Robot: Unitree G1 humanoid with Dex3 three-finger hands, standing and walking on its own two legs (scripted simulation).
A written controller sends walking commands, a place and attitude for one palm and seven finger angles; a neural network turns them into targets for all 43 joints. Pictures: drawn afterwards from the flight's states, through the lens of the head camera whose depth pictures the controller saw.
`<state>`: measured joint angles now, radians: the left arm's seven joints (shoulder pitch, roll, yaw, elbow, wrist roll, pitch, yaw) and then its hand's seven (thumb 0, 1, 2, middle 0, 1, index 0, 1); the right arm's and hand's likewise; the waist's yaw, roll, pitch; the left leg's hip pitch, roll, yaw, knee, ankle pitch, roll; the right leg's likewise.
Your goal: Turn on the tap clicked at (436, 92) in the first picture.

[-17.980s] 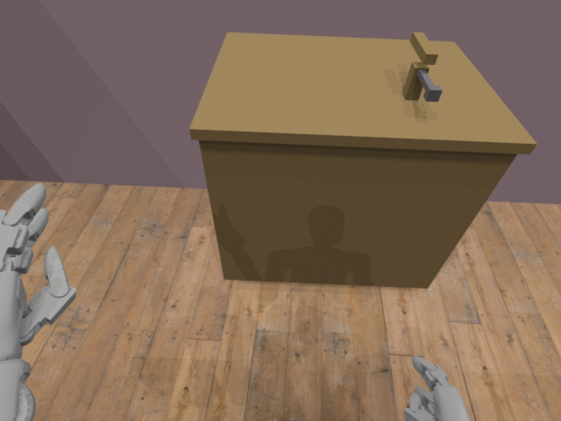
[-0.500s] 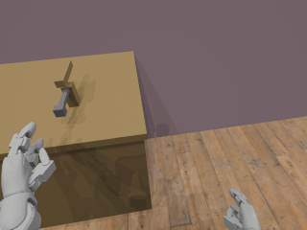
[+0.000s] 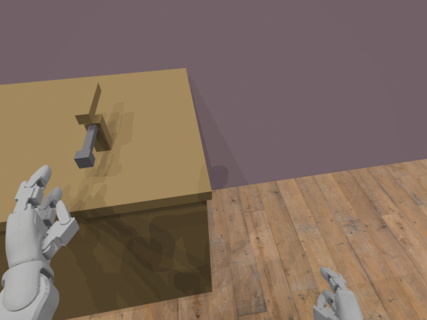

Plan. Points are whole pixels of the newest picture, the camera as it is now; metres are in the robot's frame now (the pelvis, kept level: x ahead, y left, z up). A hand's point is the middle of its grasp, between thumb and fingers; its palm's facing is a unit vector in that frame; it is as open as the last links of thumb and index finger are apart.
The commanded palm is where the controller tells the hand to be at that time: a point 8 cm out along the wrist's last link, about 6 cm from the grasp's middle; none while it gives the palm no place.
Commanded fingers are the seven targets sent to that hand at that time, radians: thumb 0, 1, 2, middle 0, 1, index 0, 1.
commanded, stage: reach beside the lever's end, fingers flat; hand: left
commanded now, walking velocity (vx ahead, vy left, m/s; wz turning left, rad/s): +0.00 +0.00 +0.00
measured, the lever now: (85, 158) +0.37 +0.32 +0.11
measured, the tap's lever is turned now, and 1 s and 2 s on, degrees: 0 0 0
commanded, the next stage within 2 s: push the lever round in 1.86 s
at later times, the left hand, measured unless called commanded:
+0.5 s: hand (74, 201) +0.26 +0.29 +0.12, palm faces +0.54 -0.84 -0.10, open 7.6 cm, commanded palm +0.21 +0.32 +0.12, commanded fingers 0.00 0.90 0.90 -0.17 -0.20 -0.17 -0.20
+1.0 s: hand (70, 182) +0.31 +0.33 +0.10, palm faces +0.56 -0.82 -0.10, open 7.8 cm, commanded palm +0.27 +0.36 +0.10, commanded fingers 0.00 0.90 0.90 -0.15 -0.15 -0.15 -0.15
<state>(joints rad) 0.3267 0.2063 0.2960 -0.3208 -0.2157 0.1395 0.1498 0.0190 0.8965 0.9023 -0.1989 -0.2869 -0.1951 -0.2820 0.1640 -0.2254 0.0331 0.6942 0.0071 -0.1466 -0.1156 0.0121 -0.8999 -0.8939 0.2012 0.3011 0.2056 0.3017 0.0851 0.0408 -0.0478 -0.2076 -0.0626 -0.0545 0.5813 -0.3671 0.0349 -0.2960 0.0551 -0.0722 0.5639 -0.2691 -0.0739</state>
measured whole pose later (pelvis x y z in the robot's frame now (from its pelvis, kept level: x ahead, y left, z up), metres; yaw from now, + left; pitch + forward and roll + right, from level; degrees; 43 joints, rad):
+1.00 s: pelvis -0.02 -0.01 -0.01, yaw -1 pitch +5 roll +0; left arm -0.25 0.42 0.52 0.50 -0.19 -0.04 0.02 0.02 0.90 0.90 -0.16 -0.16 -0.15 -0.16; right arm 0.19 -0.26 0.02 0.73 0.02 -0.12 -0.13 0.01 -0.90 -0.89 0.20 0.30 0.21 0.30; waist 0.02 0.03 -0.05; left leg -0.39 -0.04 -0.05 0.68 -0.38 0.02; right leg -0.47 0.07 -0.08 0.63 -0.26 -0.09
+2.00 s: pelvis +0.00 +0.02 -0.01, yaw -1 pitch +6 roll -2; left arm -0.17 0.36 0.50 0.43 -0.18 -0.12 0.02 0.02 0.90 0.90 -0.16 -0.15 -0.15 -0.15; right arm 0.24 -0.24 0.02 0.69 0.01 -0.09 -0.09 0.01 -0.90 -0.89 0.20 0.30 0.21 0.30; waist 0.04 0.03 -0.08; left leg -0.39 -0.06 -0.03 0.68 -0.40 0.06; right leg -0.46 0.06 -0.06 0.62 -0.27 -0.05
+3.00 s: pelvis -0.01 +0.00 -0.01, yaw -1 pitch +6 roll -1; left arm -0.23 0.26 0.39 0.41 -0.14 -0.09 0.20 0.05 0.92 0.91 -0.15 -0.15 -0.15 -0.15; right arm 0.20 -0.24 0.01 0.72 0.00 -0.09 -0.11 0.01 -0.90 -0.89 0.20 0.30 0.21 0.30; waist 0.02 0.04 -0.07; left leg -0.39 -0.05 -0.05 0.68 -0.39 0.03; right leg -0.47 0.07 -0.08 0.63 -0.26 -0.08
